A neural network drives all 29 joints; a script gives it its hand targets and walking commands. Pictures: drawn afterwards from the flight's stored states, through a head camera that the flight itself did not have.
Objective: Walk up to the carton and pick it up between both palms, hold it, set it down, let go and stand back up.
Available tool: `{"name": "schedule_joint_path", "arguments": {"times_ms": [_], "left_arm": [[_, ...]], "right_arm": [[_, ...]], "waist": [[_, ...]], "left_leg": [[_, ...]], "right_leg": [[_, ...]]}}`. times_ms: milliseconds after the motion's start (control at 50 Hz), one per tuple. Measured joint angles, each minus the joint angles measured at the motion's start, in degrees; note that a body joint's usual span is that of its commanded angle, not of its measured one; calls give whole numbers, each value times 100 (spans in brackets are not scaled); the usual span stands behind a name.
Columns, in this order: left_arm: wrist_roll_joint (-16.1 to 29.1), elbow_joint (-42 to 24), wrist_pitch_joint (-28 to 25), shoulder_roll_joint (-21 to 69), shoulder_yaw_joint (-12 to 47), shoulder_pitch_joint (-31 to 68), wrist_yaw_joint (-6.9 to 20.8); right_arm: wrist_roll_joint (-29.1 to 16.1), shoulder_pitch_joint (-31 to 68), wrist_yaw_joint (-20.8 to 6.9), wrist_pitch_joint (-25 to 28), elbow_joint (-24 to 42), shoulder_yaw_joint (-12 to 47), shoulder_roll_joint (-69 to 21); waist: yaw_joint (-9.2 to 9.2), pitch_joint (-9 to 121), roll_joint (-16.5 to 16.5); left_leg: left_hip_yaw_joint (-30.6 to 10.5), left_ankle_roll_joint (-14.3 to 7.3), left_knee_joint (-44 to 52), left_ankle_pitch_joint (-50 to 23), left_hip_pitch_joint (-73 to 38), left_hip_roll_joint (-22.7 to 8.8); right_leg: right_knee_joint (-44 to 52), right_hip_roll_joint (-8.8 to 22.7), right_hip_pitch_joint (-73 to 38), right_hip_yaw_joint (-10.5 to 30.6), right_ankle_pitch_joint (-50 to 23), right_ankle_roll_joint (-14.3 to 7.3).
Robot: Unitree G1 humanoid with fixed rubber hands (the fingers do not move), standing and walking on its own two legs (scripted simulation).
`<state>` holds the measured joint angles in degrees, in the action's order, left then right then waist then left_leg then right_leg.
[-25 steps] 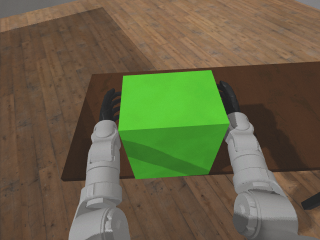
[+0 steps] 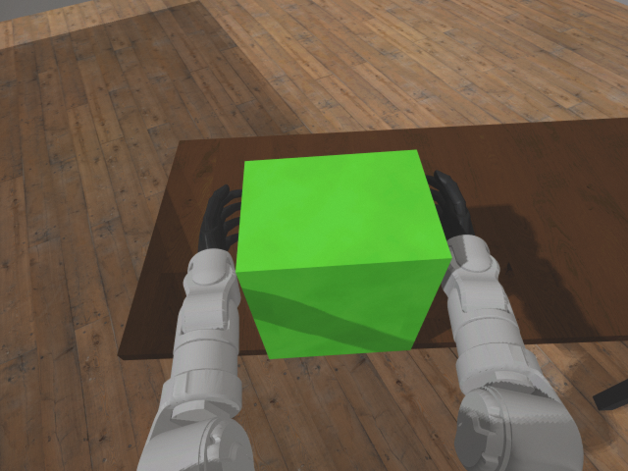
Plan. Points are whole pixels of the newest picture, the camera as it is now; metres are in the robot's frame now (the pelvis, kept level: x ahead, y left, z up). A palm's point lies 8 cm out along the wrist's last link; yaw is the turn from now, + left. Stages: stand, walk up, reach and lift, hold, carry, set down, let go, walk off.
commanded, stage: set down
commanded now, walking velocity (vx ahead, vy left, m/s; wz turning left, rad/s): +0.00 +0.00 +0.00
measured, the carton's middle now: (335, 264) +0.38 -0.04 +0.01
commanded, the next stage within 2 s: none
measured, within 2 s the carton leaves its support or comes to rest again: neither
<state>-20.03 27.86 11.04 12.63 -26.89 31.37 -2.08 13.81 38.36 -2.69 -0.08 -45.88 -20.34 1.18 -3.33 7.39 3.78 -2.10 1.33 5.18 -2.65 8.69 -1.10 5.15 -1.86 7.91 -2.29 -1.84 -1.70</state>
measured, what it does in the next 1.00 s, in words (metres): stands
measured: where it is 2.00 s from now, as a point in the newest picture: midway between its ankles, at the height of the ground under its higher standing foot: outside the picture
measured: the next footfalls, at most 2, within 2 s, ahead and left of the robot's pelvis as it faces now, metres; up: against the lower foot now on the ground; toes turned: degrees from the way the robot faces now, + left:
none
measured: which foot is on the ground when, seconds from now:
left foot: down 0.00-1.00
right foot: down 0.00-1.00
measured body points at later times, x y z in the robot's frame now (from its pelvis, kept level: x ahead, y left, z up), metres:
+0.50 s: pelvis -0.01 +0.00 +0.00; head +0.04 -0.02 +0.45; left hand +0.39 +0.12 +0.07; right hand +0.40 -0.19 +0.07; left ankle -0.02 +0.13 -0.75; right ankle -0.03 -0.09 -0.75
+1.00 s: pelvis +0.00 +0.00 +0.00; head +0.04 -0.02 +0.45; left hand +0.40 +0.12 +0.06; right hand +0.41 -0.20 +0.06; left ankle -0.02 +0.13 -0.75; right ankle -0.03 -0.09 -0.75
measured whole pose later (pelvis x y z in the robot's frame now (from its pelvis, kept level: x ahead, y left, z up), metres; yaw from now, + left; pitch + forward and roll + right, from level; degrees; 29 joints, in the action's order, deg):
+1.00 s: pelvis +0.00 +0.00 +0.00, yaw -1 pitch +11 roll +0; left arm -14.7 38.1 4.1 7.5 -22.4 34.4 -4.1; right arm 7.2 39.5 -0.1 4.8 -52.4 -14.0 5.7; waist -0.9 7.0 3.3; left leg -0.8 1.6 4.3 -2.3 9.5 -1.4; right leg 4.3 -2.1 9.2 -1.0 -2.0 -1.8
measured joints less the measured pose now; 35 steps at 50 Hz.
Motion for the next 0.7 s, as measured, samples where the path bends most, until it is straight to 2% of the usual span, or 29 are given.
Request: {"name": "schedule_joint_path", "arguments": {"times_ms": [380,540,700], "left_arm": [[-196,-93,-204,93,-59,-2,59],[-223,162,-378,76,-199,115,112],[-194,115,-469,47,-150,63,112]], "right_arm": [[168,-24,-154,143,176,-247,-85],[251,5,-117,206,73,-317,-82],[198,-4,-113,214,123,-266,-92]], "waist": [[54,-58,10],[110,-59,-23],[96,-89,-24]], "left_leg": [[46,-12,1,-42,51,8],[56,-8,3,-38,35,-10],[58,6,2,-31,55,-16]], "right_leg": [[1,8,67,45,-56,15],[0,-9,56,54,-56,8],[3,-15,75,56,-52,1]]}}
